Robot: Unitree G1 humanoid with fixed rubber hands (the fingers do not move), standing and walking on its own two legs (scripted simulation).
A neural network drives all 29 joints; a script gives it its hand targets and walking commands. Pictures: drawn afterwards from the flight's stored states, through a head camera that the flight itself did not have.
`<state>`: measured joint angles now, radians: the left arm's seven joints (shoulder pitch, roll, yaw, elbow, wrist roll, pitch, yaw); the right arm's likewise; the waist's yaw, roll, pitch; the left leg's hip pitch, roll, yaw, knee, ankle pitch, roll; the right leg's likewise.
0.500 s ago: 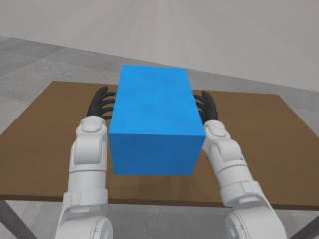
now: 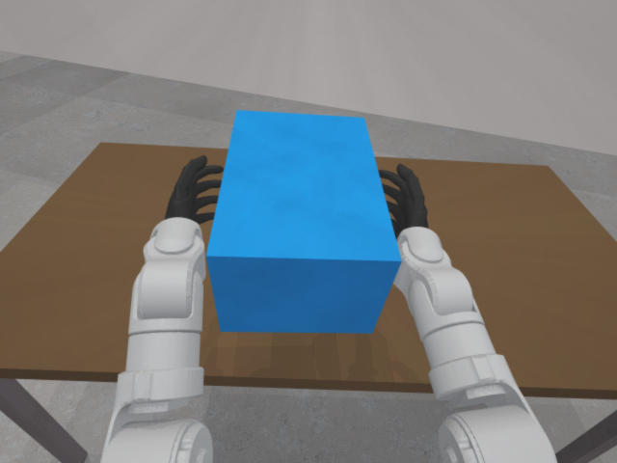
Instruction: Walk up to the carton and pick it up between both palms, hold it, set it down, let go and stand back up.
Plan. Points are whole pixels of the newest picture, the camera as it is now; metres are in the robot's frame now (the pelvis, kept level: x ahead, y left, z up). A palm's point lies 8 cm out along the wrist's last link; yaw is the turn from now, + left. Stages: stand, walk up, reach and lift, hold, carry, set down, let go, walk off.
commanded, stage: hold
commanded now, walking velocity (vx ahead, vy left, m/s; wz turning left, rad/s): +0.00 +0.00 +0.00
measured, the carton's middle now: (299, 213) +0.40 +0.00 +0.17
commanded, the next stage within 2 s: none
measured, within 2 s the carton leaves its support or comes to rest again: neither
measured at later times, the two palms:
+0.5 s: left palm (179, 221) +0.36 +0.14 +0.19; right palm (405, 232) +0.35 -0.14 +0.17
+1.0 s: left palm (173, 228) +0.35 +0.15 +0.18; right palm (399, 231) +0.35 -0.13 +0.17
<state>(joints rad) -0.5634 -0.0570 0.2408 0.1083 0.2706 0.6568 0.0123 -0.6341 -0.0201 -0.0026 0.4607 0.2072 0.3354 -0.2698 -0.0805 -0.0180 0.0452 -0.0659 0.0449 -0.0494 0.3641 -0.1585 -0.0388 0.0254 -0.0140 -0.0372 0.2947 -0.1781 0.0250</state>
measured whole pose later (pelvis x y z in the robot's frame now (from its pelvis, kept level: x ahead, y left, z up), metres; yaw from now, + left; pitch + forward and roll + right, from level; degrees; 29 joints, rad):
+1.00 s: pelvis +0.00 +0.00 +0.00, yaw +0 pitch -10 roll -1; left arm -0.56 -0.07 0.26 0.12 0.32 0.69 0.00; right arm -0.66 -0.01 -0.02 0.55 0.19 0.32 -0.24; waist -0.07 -0.03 0.06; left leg -0.03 0.04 -0.05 0.37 -0.16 -0.04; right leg 0.07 -0.02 -0.03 0.29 -0.18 0.03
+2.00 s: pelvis +0.00 +0.01 +0.00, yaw -1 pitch -9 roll -1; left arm -0.58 -0.07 0.25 0.12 0.30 0.68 0.01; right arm -0.64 -0.02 -0.01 0.51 0.19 0.32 -0.25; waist -0.07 -0.02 0.06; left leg -0.05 0.04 -0.03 0.35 -0.15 -0.03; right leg 0.03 -0.02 -0.02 0.29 -0.17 0.03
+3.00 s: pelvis -0.01 +0.00 +0.00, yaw +0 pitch -9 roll -1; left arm -0.59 -0.06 0.25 0.13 0.30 0.66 0.01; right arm -0.68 -0.01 -0.03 0.53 0.19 0.31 -0.25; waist -0.06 -0.04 0.06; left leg -0.06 0.04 -0.05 0.36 -0.15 -0.04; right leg 0.03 -0.02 -0.03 0.29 -0.16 0.03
